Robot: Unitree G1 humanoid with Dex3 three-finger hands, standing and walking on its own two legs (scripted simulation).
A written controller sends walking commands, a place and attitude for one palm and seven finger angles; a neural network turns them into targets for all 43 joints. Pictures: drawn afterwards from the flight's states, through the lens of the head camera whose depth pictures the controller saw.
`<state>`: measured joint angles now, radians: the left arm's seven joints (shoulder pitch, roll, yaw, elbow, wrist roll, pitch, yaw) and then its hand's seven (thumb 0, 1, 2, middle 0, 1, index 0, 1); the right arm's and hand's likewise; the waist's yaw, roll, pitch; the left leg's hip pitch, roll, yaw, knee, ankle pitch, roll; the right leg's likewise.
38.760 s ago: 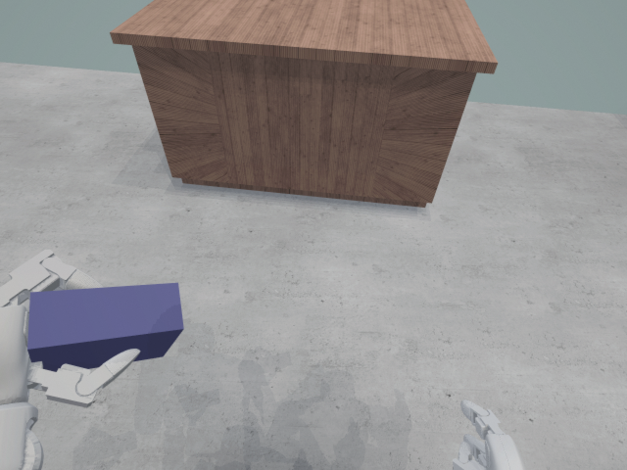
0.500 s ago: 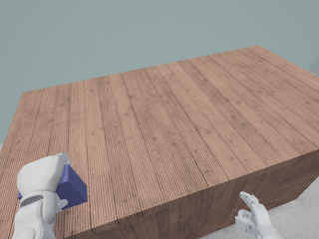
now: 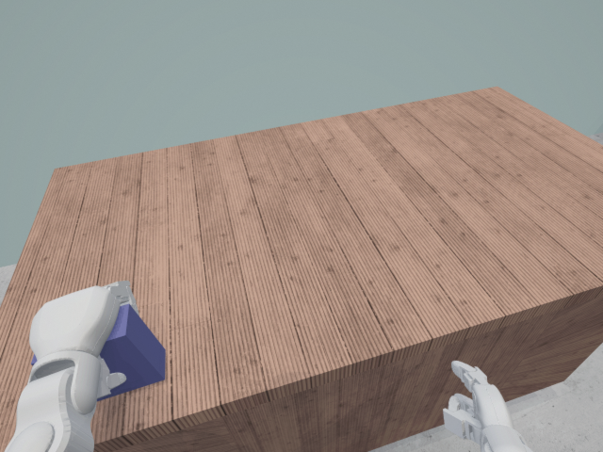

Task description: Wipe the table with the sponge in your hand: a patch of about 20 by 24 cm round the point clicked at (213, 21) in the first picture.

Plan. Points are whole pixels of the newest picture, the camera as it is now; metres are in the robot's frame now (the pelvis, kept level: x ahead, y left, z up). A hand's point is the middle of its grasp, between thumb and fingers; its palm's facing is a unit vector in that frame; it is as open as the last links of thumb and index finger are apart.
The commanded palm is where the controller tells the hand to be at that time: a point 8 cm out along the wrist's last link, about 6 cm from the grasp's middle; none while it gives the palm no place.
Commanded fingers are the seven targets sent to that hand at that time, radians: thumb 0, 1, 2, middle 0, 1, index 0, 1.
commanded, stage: lift the sponge slowly off the table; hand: left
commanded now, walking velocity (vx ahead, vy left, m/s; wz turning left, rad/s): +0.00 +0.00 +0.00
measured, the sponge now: (114, 363) +0.19 +0.30 +0.03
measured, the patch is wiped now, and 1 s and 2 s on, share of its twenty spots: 1.00 1.00 1.00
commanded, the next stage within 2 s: bring the sponge back beside the body in 1.40 s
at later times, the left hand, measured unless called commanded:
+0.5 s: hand (93, 326) +0.20 +0.29 +0.11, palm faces +0.09 -0.11 -0.99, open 9.3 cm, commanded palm +0.17 +0.29 +0.18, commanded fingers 0.00 0.10 1.30 -1.20 -1.60 -1.20 -1.60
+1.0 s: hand (79, 304) +0.20 +0.30 +0.14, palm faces +0.14 -0.10 -0.99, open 9.3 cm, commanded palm +0.17 +0.29 +0.22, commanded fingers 0.00 0.10 1.30 -1.20 -1.60 -1.20 -1.60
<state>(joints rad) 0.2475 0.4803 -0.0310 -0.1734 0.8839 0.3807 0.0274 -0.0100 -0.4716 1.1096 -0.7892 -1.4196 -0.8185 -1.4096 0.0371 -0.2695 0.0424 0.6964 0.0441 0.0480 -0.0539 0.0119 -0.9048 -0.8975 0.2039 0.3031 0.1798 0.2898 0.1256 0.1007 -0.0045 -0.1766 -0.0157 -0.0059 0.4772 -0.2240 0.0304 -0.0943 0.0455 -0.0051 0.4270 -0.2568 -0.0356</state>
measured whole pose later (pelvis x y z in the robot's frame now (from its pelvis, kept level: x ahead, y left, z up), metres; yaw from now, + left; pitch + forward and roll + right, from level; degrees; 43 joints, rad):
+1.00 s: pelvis -0.02 -0.01 +0.00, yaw +0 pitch -6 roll +0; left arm 0.08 0.56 0.00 -0.23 0.82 0.48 -0.08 -0.01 -0.48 1.11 -0.80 -1.41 -0.83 -1.40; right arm 0.01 -0.29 0.07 0.69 0.06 0.04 -0.06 0.01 -0.90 -0.90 0.20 0.30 0.20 0.30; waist 0.13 0.12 -0.01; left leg -0.17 -0.01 -0.01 0.45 -0.18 0.02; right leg -0.10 0.05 -0.01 0.43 -0.23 -0.04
